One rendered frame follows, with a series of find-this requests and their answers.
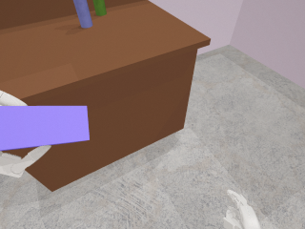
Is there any sponge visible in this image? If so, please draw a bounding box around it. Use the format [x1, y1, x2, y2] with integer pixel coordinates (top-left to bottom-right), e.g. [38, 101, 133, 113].
[0, 106, 90, 152]

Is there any right robot hand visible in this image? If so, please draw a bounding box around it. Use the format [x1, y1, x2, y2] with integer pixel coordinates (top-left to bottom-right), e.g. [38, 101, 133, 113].
[223, 189, 261, 229]

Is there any left robot hand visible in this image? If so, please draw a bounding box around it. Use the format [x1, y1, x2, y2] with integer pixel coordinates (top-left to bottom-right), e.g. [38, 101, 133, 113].
[0, 91, 51, 177]

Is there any table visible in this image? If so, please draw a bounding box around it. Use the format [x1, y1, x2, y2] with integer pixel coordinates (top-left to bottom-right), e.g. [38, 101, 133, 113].
[0, 0, 211, 192]

